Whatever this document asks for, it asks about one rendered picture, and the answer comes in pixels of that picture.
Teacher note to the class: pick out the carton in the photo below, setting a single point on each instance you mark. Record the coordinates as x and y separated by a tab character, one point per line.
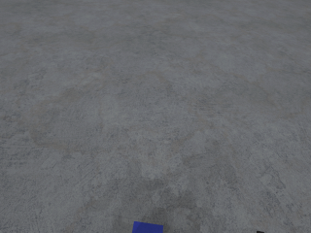
144	227

